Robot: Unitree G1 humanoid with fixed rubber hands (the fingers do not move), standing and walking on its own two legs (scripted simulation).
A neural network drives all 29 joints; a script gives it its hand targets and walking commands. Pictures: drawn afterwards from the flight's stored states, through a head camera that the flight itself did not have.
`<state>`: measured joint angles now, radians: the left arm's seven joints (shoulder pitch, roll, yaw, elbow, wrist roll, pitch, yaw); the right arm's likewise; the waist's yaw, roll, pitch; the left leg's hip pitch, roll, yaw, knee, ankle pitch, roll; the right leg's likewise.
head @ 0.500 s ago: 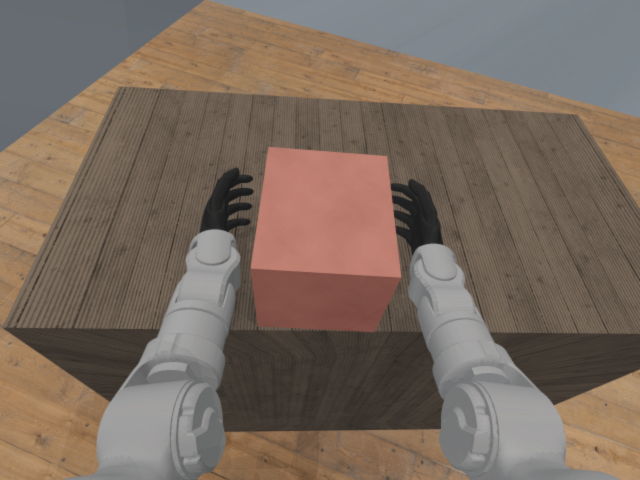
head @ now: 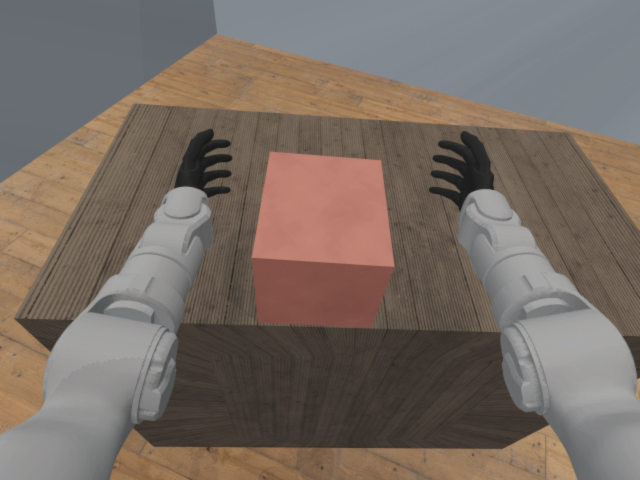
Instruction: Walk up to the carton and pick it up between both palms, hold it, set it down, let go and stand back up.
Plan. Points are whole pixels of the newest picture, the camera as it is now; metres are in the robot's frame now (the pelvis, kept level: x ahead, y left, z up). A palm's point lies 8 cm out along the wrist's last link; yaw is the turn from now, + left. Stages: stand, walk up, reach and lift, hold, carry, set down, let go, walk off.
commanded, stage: set down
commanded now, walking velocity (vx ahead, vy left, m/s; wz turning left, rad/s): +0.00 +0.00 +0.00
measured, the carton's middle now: (320, 239) +0.45 +0.00 +0.04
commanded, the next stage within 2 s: none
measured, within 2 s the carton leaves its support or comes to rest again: neither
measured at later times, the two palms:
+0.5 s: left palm (178, 175) +0.45 +0.18 +0.16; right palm (467, 190) +0.44 -0.17 +0.16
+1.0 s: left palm (159, 254) +0.36 +0.19 +0.12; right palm (473, 267) +0.36 -0.17 +0.11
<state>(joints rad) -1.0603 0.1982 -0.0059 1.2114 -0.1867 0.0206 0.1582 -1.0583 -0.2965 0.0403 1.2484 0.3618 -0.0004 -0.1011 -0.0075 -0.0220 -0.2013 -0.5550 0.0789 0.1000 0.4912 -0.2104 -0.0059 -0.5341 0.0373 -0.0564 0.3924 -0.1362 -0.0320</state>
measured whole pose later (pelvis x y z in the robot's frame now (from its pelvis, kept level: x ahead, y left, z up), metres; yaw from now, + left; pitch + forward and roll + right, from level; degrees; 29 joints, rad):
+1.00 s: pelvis -0.01 -0.01 +0.01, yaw +1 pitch +0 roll +0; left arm -0.51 0.18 0.11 0.39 -0.09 0.41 0.05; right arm -0.50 -0.17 0.02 0.52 0.29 0.19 -0.18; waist -0.02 -0.03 0.01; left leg -0.16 0.04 0.07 0.33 -0.16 -0.02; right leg -0.18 0.03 -0.05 0.32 -0.14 -0.04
